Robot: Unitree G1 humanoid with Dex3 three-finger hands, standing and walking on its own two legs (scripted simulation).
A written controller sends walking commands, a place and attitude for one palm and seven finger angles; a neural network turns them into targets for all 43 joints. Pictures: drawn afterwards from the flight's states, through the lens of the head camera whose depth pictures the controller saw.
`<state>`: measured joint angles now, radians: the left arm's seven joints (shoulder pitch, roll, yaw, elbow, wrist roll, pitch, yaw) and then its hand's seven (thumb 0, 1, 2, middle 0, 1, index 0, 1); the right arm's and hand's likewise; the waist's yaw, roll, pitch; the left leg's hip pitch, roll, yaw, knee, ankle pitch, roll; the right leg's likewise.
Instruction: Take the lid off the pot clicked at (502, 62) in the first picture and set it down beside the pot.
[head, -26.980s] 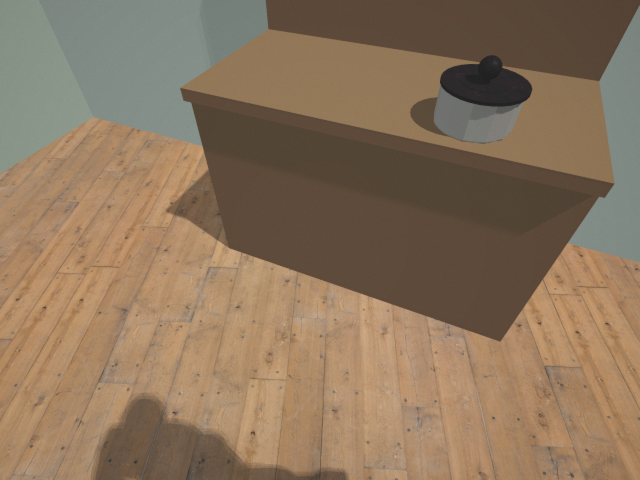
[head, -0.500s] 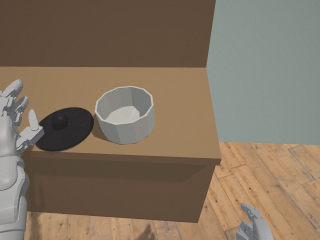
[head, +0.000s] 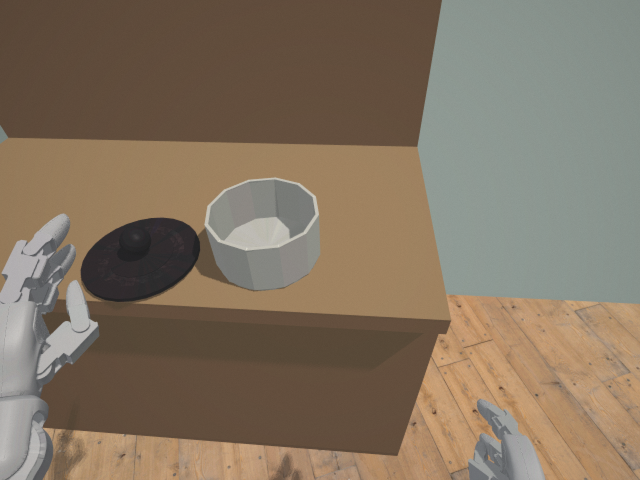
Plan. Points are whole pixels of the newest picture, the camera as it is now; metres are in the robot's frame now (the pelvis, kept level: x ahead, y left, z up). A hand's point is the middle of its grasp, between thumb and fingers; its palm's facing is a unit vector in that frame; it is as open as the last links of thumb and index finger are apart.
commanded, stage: draw the hand back to the body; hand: left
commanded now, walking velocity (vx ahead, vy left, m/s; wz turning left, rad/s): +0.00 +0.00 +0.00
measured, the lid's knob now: (135, 240) +0.48 +0.39 +0.01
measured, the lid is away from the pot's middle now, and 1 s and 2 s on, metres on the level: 0.23 0.23 0.23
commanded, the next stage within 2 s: step back with the hand held close in 0.24 s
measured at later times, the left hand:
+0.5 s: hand (61, 336) +0.19 +0.26 +0.18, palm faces +0.41 -0.82 -0.41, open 7.4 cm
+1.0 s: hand (19, 408) +0.13 +0.27 +0.16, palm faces +0.37 -0.82 -0.43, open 7.4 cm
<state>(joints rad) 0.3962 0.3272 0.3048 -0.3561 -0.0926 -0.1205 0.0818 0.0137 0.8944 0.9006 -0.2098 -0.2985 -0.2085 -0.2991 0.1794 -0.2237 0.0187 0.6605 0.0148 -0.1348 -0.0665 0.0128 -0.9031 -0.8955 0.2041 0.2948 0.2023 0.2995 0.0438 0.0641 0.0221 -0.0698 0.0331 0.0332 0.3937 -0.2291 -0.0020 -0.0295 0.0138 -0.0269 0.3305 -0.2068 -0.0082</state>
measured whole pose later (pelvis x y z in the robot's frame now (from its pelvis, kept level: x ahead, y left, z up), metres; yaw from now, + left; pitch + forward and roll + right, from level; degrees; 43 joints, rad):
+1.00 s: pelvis -0.06 +0.03 -0.02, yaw +0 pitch -1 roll -2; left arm 0.59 0.38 0.40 -0.63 -0.05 -0.21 0.11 0.01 0.89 0.90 -0.21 -0.30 -0.21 -0.30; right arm 0.24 -0.18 0.01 0.55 0.03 -0.12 -0.05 0.01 -0.90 -0.90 0.21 0.30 0.20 0.30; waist 0.00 0.01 0.03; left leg -0.40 0.01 0.04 0.70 -0.33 0.05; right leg -0.35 -0.02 -0.02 0.61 -0.25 0.04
